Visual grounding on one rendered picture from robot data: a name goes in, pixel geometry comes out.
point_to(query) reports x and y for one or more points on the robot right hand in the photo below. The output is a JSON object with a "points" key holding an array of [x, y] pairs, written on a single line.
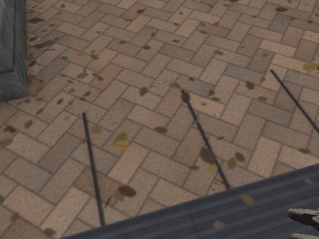
{"points": [[307, 216]]}

